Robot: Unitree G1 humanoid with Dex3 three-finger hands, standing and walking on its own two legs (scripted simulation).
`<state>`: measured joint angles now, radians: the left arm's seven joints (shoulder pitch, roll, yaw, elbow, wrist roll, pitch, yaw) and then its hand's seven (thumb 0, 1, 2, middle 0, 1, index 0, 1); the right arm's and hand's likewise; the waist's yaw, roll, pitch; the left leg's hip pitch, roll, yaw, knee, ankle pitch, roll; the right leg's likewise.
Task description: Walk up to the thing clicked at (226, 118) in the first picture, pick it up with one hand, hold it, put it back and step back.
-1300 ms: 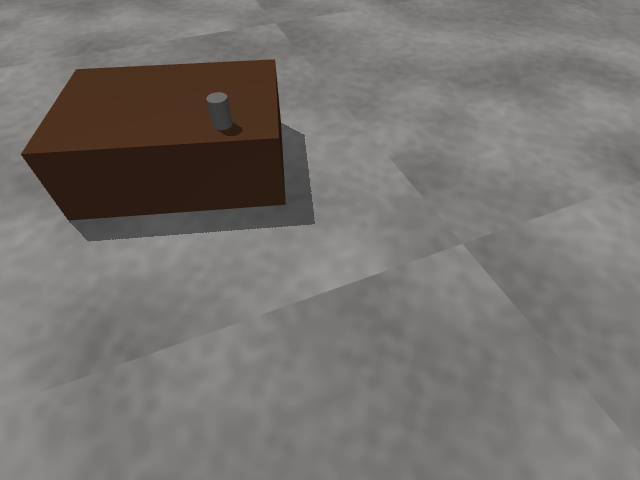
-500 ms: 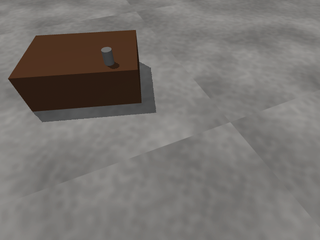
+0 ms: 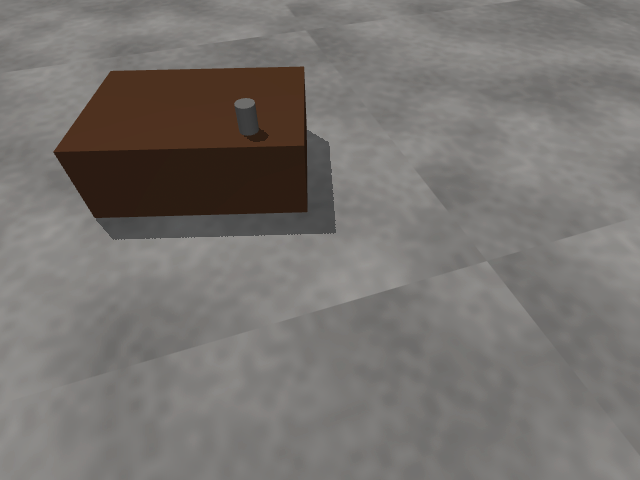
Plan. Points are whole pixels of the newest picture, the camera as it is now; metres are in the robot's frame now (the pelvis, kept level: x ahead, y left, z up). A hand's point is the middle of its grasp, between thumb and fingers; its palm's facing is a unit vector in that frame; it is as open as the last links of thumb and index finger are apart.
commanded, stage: walk up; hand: left
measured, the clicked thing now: (246, 117) +1.43 +0.34 -0.36
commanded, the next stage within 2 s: none
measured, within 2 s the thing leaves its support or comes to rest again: neither
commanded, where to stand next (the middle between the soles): +0.99 +0.11 m, yaw +3 degrees
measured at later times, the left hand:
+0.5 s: hand (97, 402) +0.26 +0.37 -0.15, palm faces -0.03 -0.95 -0.32, open 7.4 cm
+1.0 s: hand (153, 286) +0.47 +0.34 -0.14, palm faces +0.04 -0.94 -0.35, open 7.4 cm
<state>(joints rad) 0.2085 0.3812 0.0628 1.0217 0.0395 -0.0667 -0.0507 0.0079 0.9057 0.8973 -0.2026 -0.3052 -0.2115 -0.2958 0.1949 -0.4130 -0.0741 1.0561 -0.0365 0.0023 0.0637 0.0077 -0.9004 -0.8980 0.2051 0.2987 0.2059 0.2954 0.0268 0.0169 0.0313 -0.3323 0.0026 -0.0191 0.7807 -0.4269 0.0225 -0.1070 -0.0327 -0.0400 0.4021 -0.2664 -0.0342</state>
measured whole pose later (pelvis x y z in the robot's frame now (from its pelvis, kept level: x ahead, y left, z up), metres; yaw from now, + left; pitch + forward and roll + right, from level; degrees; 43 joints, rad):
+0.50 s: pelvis +0.19 +0.10 +0.00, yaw +2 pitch -4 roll +1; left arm 0.22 0.43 0.05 0.95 0.01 -0.03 -0.09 0.01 0.91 0.90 -0.20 -0.30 -0.21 -0.30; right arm 0.35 -0.37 -0.06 0.94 -0.01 -0.08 0.06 0.01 -0.90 -0.90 0.21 0.30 0.21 0.30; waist -0.03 -0.06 0.07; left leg -0.03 -0.04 0.08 0.37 -0.28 0.05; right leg -0.53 -0.10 0.02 0.85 -0.19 0.00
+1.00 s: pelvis +0.43 +0.08 -0.01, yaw +4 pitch -3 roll -1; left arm 0.29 0.38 0.04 0.86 0.01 -0.08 -0.06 0.01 0.90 0.90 -0.20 -0.31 -0.21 -0.30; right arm 0.25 -0.44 -0.08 0.84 -0.01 -0.05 0.07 0.01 -0.90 -0.90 0.20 0.30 0.20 0.30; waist 0.02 0.04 0.09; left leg -0.52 0.09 -0.01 0.82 -0.23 -0.01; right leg -0.12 -0.02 -0.10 0.47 -0.30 -0.03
